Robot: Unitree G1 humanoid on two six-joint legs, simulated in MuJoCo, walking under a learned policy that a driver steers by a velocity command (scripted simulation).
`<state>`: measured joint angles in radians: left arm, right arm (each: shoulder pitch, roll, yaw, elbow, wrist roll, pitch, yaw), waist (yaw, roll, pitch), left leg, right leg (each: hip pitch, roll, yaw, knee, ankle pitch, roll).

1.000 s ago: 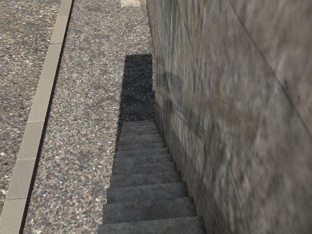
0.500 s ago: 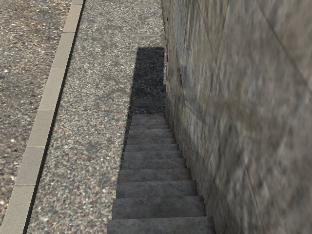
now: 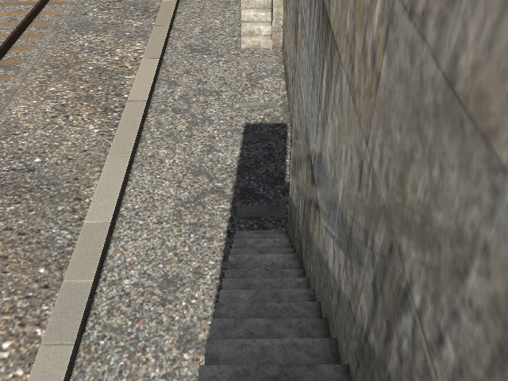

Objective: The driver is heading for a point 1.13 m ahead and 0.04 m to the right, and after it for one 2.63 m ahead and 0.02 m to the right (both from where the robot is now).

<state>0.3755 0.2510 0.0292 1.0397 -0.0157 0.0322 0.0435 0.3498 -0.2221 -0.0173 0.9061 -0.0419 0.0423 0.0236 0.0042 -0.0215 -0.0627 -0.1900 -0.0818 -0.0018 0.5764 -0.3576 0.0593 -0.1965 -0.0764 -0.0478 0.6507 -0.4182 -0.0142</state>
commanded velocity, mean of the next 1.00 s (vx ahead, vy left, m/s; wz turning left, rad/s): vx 0.46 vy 0.00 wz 0.00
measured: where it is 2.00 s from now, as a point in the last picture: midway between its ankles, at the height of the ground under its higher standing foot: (273, 369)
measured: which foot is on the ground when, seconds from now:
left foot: down 0.00-0.10, up 0.12-0.46, down 0.48-0.84, up 0.86-1.00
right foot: down 0.00-0.48, up 0.50-0.82, down 0.84-1.00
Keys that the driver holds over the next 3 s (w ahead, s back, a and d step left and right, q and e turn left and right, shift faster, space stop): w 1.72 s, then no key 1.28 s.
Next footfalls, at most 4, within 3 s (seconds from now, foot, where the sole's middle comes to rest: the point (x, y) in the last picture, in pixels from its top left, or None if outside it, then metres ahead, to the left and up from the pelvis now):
0.48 left None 0.25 0.07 -0.96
0.84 right None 0.48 -0.14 -1.15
1.30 left None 0.74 0.01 -1.35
1.68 right None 1.00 -0.19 -1.54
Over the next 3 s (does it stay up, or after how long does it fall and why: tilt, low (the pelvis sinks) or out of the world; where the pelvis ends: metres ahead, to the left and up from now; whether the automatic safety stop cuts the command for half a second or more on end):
stays up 1.13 0.01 -0.95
